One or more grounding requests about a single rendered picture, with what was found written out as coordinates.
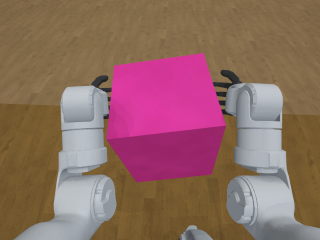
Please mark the right robot thigh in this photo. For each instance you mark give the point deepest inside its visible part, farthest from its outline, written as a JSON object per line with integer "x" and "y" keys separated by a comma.
{"x": 195, "y": 234}

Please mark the left robot forearm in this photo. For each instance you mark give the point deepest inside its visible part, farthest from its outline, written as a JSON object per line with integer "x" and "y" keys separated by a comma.
{"x": 82, "y": 121}

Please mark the robot right shin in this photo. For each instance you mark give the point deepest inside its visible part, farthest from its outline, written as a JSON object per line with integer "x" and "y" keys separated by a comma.
{"x": 191, "y": 227}

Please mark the right robot upper arm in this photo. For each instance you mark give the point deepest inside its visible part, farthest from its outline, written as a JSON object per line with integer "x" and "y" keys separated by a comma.
{"x": 263, "y": 204}

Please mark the left robot upper arm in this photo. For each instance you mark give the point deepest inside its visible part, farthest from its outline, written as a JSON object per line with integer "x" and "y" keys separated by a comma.
{"x": 82, "y": 204}

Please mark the carton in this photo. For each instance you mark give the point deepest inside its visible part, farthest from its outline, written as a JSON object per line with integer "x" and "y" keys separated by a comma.
{"x": 165, "y": 120}

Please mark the right robot hand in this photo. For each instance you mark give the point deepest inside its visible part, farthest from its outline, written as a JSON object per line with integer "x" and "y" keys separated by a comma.
{"x": 235, "y": 80}

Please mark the right robot forearm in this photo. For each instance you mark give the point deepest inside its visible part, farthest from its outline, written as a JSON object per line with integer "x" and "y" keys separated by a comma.
{"x": 258, "y": 111}

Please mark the left robot hand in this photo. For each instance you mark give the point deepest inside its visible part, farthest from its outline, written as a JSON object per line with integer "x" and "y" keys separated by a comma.
{"x": 96, "y": 83}

